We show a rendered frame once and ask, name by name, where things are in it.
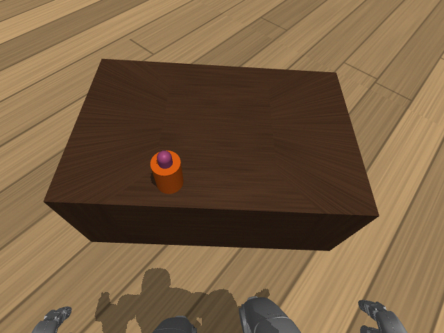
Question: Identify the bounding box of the left robot hand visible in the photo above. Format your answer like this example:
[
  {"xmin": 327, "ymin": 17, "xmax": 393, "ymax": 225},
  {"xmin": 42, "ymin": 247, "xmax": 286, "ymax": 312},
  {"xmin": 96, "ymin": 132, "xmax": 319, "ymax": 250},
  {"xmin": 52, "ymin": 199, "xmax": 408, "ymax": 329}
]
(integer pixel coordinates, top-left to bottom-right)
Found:
[{"xmin": 32, "ymin": 307, "xmax": 71, "ymax": 333}]

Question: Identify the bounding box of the right robot hand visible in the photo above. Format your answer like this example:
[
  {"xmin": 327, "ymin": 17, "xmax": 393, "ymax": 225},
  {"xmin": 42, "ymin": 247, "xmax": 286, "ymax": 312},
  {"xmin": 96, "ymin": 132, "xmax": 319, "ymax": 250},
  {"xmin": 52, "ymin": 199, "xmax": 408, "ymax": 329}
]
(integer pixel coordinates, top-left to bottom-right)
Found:
[{"xmin": 358, "ymin": 300, "xmax": 407, "ymax": 333}]

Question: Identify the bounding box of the bottle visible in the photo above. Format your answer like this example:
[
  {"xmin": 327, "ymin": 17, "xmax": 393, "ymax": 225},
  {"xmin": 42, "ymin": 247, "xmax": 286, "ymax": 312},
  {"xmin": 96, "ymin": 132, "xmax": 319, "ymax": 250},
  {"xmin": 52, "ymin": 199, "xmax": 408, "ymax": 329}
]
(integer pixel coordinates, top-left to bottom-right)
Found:
[{"xmin": 151, "ymin": 151, "xmax": 183, "ymax": 194}]

